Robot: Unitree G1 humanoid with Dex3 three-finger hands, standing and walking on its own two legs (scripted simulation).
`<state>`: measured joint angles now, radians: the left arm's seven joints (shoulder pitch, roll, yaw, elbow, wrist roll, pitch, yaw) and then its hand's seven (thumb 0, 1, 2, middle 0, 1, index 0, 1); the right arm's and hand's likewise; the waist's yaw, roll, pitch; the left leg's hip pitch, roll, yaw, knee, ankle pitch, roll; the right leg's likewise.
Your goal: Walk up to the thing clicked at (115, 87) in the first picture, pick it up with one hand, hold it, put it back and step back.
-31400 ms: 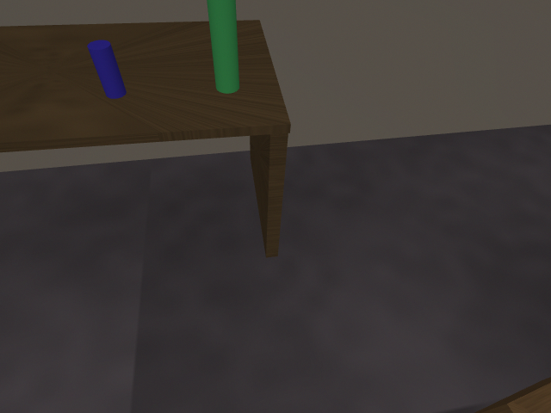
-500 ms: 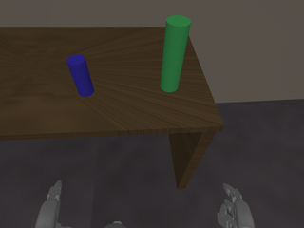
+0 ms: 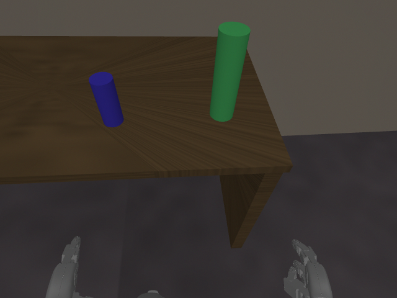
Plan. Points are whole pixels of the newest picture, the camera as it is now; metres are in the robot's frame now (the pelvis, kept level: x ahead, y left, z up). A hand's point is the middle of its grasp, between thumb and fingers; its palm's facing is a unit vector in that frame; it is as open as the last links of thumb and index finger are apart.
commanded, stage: home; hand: left
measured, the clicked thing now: (107, 101) +0.57 +0.22 +0.05
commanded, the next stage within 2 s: stand in 0.76 s
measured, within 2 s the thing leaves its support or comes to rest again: neither
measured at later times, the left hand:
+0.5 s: hand (96, 284) +0.17 +0.18 -0.05, palm faces +0.09 -0.96 -0.27, open 17.3 cm
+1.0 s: hand out of the picture +0.10 +0.26 -0.11, palm faces -0.02 -0.93 -0.37, open 16.5 cm
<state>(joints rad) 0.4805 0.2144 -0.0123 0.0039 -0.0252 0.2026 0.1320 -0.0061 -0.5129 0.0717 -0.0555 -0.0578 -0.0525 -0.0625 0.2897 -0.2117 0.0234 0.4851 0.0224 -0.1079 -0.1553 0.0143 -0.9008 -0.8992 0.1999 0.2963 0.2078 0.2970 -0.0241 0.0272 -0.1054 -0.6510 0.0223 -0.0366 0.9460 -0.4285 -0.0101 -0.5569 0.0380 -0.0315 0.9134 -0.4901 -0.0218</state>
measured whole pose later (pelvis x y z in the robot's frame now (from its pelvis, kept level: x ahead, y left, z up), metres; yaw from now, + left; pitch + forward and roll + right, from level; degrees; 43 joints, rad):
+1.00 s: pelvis +0.01 +0.01 +0.03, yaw +0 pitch +0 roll +0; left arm 0.24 0.35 0.02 0.82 0.04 0.00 0.03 0.00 -0.40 0.18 -0.11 -0.14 -0.11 -0.14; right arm 0.19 -0.33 -0.04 0.91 -0.04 -0.02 0.00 0.01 -0.90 -0.90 0.20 0.30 0.21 0.30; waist 0.01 -0.02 0.02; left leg -0.36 -0.01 -0.01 0.70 -0.34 0.02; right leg -0.28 0.00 0.00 0.69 -0.41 0.00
